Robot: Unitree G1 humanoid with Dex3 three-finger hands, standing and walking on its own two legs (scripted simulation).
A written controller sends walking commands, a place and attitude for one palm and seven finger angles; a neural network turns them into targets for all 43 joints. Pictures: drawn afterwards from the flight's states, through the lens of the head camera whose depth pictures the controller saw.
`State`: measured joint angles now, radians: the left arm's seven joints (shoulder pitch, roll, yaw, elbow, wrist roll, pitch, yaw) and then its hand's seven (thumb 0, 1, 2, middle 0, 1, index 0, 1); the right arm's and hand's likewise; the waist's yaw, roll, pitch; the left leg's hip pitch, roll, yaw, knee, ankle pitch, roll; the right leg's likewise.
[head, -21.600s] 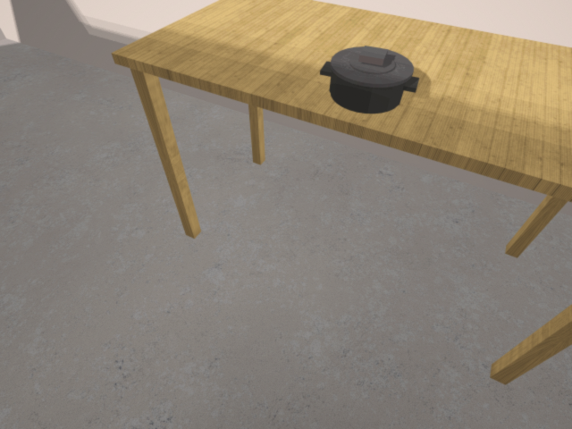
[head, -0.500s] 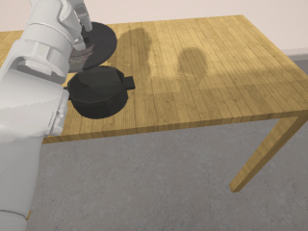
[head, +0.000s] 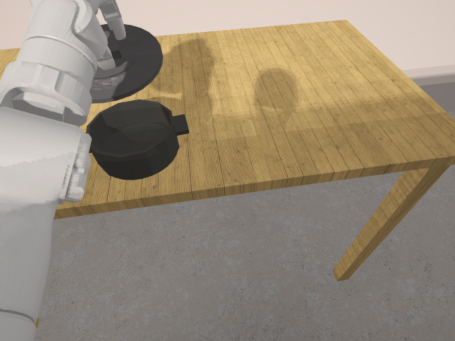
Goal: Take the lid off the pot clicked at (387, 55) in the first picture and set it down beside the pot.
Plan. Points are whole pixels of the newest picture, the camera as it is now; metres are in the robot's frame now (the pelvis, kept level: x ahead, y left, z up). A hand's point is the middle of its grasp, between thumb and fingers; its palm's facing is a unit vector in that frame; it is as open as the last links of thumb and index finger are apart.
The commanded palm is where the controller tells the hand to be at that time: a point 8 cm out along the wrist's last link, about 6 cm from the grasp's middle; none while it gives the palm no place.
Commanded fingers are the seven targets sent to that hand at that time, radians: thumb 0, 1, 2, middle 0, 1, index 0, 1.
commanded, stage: move the lid sideways beside the pot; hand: left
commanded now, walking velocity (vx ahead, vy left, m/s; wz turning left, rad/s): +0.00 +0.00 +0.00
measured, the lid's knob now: (100, 47) +0.51 +0.16 +0.28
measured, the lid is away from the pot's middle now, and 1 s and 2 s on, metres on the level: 0.01 0.14 0.24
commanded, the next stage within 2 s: lower the lid onto the table in 1.94 s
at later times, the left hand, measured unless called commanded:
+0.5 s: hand (32, 57) +0.47 +0.24 +0.29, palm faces -0.22 -0.13 -0.97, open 9.0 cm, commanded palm +0.47 +0.24 +0.36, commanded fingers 0.00 0.50 1.01 -0.66 -1.14 -0.71 -1.11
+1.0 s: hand (3, 58) +0.46 +0.28 +0.29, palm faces -0.23 -0.15 -0.96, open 9.0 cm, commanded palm +0.46 +0.29 +0.36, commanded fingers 0.00 0.50 1.01 -0.66 -1.14 -0.71 -1.11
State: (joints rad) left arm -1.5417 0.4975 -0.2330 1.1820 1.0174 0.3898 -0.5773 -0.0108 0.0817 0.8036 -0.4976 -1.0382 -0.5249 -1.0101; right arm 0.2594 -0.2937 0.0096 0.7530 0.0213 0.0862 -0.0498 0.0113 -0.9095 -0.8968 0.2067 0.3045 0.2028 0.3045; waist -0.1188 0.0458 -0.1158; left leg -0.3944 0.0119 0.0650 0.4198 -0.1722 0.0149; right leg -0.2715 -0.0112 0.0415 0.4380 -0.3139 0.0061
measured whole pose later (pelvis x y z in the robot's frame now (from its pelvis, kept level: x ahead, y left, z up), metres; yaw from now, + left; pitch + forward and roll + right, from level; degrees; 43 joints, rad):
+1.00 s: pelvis -0.01 +0.01 +0.00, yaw +1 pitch +9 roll +0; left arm -1.51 0.74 -0.22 1.18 1.04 0.27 -0.61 -0.01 0.08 0.80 -0.50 -1.04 -0.53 -1.01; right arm 0.29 -0.30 0.00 0.75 0.05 0.13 -0.05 0.01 -0.91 -0.90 0.21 0.30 0.20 0.30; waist -0.12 0.03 -0.08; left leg -0.45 0.00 0.05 0.47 -0.18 0.03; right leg -0.30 -0.02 0.02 0.44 -0.30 0.02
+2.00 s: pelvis +0.00 +0.02 +0.00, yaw +1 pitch +10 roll -1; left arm -1.47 0.97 -0.14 1.18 1.07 0.18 -0.63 -0.01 0.09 0.80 -0.50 -1.04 -0.52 -1.01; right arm 0.27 -0.31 0.02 0.72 0.08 0.17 -0.05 0.01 -0.91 -0.90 0.21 0.30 0.20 0.30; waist -0.11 0.03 -0.05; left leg -0.47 0.01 0.04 0.51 -0.21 0.03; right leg -0.29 -0.01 0.02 0.42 -0.31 0.03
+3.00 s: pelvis +0.00 +0.02 -0.01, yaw +1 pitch +11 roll -2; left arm -1.41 0.93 -0.12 1.29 1.04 0.18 -0.58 -0.01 0.09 0.80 -0.49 -1.04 -0.52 -1.01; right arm 0.29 -0.31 0.02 0.72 0.08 0.13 -0.06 0.01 -0.91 -0.90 0.21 0.30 0.20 0.30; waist -0.13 0.03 -0.05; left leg -0.52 0.02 0.03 0.56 -0.23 0.03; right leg -0.33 0.00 0.01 0.47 -0.33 0.02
